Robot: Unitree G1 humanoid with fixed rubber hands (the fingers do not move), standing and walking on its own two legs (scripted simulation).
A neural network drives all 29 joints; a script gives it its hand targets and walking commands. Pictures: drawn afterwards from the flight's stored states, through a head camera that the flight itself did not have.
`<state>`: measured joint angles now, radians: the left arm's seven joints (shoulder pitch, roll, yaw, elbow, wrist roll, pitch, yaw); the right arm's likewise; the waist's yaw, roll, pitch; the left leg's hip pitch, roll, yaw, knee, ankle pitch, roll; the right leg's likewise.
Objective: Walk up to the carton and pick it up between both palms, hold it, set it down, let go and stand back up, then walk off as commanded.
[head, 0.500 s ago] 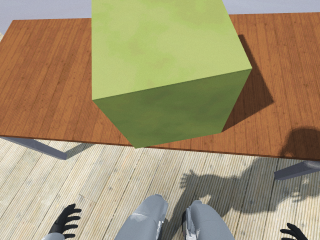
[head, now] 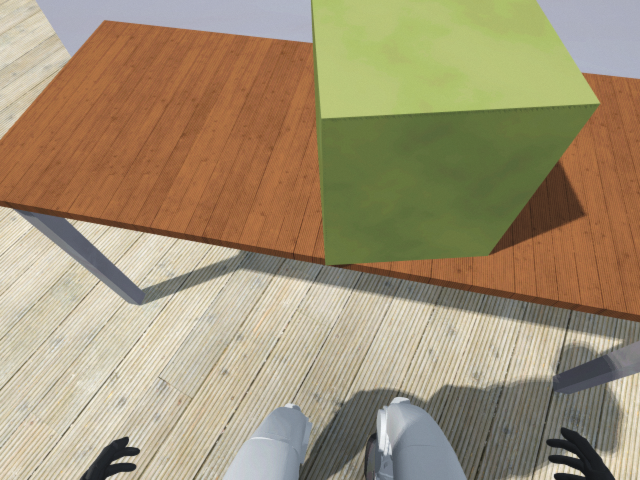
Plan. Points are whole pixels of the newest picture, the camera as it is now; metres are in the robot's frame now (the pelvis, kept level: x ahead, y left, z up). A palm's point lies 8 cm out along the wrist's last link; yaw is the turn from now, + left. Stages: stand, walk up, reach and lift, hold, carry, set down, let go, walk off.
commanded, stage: walk off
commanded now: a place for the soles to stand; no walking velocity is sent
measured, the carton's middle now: (407, 123) +0.57 -0.08 +0.06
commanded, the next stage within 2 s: none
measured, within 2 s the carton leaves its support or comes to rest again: neither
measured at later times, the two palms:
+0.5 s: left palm out of the picture +0.04 +0.33 -0.08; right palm out of the picture -0.15 -0.27 -0.12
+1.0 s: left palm out of the picture -0.11 +0.39 -0.10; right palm out of the picture -0.28 -0.20 -0.09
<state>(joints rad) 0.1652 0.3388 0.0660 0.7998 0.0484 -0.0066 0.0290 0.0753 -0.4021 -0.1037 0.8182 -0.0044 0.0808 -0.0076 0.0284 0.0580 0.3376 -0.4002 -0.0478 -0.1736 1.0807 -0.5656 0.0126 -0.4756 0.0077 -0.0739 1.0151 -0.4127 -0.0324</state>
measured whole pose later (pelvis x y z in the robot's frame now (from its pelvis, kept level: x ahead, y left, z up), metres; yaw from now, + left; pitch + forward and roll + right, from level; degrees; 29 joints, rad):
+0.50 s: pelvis -0.16 +0.05 +0.00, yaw -11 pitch -7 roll -2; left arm 0.10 0.40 0.10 0.78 0.03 0.02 -0.03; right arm 0.14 -0.38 -0.08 0.78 -0.01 0.06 -0.03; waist -0.08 0.08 0.37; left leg -0.61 0.05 -0.05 0.98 -0.38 0.01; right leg -0.36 0.08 0.05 1.00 -0.51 0.00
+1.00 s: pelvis -0.30 +0.11 +0.01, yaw -10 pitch -8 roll +0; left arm 0.09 0.43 0.10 0.81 0.02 0.05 0.01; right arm 0.19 -0.32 -0.03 0.85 -0.03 0.00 -0.03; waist -0.03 -0.07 0.26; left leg -0.44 -0.01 -0.02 1.01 -0.44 0.01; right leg -0.57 0.15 0.19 1.40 -0.52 -0.01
